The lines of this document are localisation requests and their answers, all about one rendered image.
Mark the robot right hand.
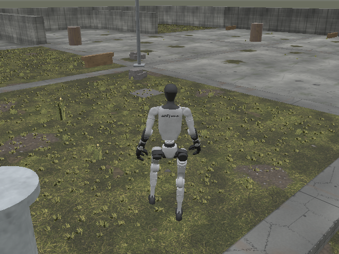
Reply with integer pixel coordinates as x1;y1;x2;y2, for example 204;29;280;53
189;145;201;155

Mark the robot foot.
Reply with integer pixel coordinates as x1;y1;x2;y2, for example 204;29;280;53
175;208;183;221
148;195;155;205

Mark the left robot upper arm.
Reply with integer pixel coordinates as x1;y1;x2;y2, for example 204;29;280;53
144;106;159;136

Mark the robot left forearm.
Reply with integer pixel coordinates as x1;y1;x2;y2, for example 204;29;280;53
137;128;149;150

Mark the right robot upper arm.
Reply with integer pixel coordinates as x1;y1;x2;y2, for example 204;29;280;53
181;107;196;135

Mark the robot left hand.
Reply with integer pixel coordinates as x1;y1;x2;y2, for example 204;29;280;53
136;148;148;161

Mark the robot right forearm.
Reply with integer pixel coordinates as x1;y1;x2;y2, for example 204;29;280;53
191;128;200;147

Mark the robot right foot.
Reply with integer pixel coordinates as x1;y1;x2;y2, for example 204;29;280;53
175;208;183;221

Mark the robot left foot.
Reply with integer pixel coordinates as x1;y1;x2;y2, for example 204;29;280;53
148;195;155;205

